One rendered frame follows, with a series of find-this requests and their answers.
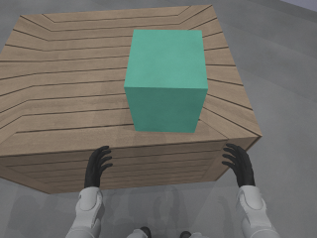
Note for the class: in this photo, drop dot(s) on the pedestal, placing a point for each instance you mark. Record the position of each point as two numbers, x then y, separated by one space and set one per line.
62 97

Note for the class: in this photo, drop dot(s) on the robot right forearm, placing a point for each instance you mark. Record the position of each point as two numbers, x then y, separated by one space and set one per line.
252 211

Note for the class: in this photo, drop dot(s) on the robot left forearm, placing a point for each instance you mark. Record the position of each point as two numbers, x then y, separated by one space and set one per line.
89 212

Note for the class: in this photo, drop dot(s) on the robot right hand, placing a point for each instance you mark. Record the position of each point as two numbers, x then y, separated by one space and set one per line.
241 166

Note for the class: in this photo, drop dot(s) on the left robot foot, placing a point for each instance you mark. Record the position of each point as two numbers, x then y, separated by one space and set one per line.
147 231

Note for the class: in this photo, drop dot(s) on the left robot shin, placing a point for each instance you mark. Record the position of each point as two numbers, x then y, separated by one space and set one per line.
139 231

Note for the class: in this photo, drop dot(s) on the robot left hand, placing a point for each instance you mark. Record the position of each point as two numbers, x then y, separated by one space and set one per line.
94 170

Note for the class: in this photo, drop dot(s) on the carton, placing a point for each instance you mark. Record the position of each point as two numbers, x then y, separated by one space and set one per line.
166 80

